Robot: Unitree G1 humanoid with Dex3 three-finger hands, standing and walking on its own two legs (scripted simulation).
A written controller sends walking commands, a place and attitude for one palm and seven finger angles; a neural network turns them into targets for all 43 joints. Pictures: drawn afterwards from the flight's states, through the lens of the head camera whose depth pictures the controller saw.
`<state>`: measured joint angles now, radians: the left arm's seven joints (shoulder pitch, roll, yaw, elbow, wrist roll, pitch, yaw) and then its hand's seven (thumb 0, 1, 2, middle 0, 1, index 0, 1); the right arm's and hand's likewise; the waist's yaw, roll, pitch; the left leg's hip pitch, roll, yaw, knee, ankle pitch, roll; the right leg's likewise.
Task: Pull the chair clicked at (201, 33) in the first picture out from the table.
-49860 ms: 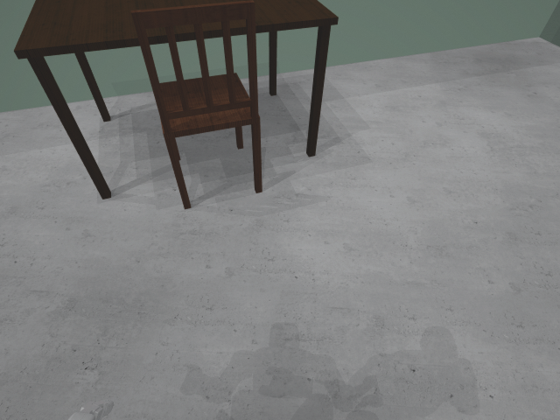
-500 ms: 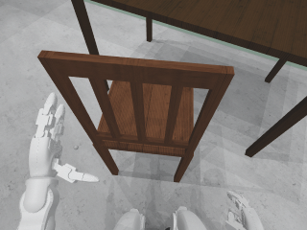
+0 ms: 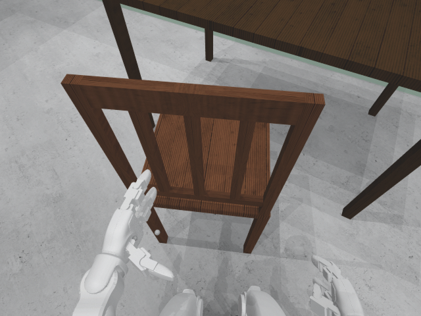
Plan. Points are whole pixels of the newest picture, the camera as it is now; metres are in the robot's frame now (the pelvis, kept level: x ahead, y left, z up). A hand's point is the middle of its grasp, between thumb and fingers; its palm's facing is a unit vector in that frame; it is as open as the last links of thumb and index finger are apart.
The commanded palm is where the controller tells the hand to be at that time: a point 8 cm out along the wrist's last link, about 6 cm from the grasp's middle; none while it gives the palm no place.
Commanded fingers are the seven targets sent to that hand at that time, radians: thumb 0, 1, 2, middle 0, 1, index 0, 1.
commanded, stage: aim the fingers beside a spindle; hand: left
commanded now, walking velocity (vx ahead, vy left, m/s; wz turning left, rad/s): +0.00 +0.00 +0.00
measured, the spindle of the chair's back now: (196, 161) +0.42 +0.05 +0.01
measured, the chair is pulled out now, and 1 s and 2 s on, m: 0.25 0.25 0.24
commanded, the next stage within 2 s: push the fingers through the gap in 0.62 s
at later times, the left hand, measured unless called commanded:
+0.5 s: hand (184, 256) +0.24 +0.06 -0.03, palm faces -0.28 -0.95 +0.13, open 16.9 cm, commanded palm +0.26 +0.19 +0.03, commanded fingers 0.00 -0.50 0.30 -0.06 -0.08 -0.06 -0.08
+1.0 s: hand (139, 213) +0.29 +0.14 +0.04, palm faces -0.04 -1.00 -0.05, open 16.9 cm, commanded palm +0.28 +0.19 +0.01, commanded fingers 0.00 -0.50 0.30 -0.06 -0.08 -0.06 -0.08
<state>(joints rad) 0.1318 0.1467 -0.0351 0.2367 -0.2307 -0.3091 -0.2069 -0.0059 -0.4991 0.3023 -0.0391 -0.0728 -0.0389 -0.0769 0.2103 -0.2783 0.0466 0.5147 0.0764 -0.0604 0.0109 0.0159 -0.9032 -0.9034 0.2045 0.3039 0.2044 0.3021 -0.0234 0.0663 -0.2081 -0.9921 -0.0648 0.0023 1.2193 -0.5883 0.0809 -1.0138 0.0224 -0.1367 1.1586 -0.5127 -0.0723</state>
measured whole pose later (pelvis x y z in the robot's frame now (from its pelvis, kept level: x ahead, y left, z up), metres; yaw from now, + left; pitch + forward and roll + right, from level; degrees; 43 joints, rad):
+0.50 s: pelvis +0.00 +0.00 -0.01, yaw -2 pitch +22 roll -2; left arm 0.23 0.13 -0.14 0.17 -0.14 -0.28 -0.15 -0.01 -0.49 0.30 -0.06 -0.08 -0.05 -0.08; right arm 0.20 -0.24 0.03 0.45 0.04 -0.07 -0.01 0.01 -0.90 -0.90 0.21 0.30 0.21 0.30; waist -0.08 0.00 -0.17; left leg -1.03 -0.05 0.04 1.26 -0.61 0.08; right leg -1.07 0.04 -0.10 1.21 -0.52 -0.08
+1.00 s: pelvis -0.01 +0.00 -0.01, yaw -1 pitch +22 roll -2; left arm 0.14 0.27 0.03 0.03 -0.18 -0.39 -0.01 -0.02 -0.49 0.30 -0.07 -0.08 -0.07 -0.08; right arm 0.22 -0.24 0.02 0.48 0.04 -0.07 -0.01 0.01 -0.90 -0.90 0.20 0.30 0.20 0.30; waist -0.06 0.01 -0.17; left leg -1.04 -0.05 0.02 1.25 -0.59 0.07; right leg -1.07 0.03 -0.12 1.20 -0.51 -0.08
